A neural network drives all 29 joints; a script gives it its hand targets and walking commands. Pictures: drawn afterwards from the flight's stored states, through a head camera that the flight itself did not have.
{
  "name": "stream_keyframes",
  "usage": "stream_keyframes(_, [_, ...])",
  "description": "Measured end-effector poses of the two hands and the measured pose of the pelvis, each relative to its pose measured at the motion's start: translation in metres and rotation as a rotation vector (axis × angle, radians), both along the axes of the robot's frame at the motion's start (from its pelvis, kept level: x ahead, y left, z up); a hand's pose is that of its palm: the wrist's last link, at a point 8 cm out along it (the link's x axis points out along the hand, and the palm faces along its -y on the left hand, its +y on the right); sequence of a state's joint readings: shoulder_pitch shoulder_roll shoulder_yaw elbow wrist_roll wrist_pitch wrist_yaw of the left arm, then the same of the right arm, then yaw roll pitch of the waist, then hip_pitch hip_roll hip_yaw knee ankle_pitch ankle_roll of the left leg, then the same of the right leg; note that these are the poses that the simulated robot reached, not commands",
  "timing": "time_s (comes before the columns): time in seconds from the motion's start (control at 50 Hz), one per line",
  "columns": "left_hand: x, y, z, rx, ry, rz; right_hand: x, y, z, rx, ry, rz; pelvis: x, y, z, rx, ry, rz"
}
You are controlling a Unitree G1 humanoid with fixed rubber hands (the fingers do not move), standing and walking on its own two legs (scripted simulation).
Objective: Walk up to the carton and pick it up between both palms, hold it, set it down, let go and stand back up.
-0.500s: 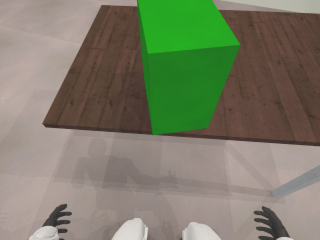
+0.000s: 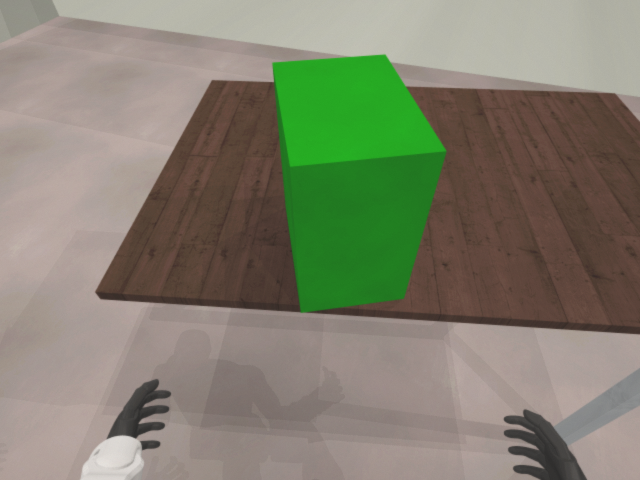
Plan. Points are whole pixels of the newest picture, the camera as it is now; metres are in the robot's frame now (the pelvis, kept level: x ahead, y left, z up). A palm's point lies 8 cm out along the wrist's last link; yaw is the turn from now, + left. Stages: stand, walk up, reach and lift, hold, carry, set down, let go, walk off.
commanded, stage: reach and lift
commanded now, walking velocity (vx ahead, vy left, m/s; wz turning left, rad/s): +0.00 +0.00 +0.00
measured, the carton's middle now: (341, 187) +0.48 +0.00 +0.10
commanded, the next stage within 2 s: none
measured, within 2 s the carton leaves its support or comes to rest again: neither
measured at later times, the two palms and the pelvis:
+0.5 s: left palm (149, 435) +0.16 +0.21 +0.01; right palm (564, 469) +0.14 -0.24 +0.00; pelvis -0.02 +0.00 +0.00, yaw +0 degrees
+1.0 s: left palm (177, 383) +0.20 +0.17 +0.07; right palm (567, 408) +0.19 -0.24 +0.05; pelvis -0.01 -0.01 +0.01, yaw +0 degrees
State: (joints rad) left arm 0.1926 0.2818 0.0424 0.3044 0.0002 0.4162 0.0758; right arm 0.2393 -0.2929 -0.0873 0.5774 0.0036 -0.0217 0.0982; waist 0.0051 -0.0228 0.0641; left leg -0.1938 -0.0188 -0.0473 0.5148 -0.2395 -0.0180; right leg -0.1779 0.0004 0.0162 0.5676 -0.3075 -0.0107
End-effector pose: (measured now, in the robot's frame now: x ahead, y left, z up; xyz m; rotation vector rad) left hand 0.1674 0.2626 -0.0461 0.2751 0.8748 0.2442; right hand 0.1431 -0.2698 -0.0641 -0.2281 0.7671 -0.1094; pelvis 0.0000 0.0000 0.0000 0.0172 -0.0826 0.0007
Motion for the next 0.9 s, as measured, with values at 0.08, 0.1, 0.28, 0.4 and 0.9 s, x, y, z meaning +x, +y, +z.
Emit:
stream_keyframes(0.08, [-0.004,-0.006,0.006,-0.005,-0.029,-0.007,-0.003,0.008,0.009,0.021,-0.03,0.005,-0.004,-0.001,0.002,0.001,-0.005,0.0])
stream_keyframes(0.1, [-0.005,-0.008,0.007,-0.008,-0.037,-0.009,-0.003,0.01,0.011,0.025,-0.036,0.006,-0.006,-0.001,0.002,0.001,-0.005,0.0])
stream_keyframes(0.28, [-0.01,-0.031,0.025,-0.055,-0.156,-0.018,-0.008,0.019,0.035,0.046,-0.112,0.021,-0.017,-0.001,0.005,0.001,-0.009,-0.001])
stream_keyframes(0.4, [-0.01,-0.039,0.039,-0.065,-0.227,-0.02,-0.006,0.026,0.049,0.078,-0.165,0.021,-0.022,-0.001,0.005,0.001,-0.015,-0.001])
stream_keyframes(0.9, [0.023,-0.086,0.102,-0.132,-0.466,-0.007,0.032,0.029,0.105,0.153,-0.367,0.072,-0.013,-0.006,0.006,0.008,-0.002,-0.003])
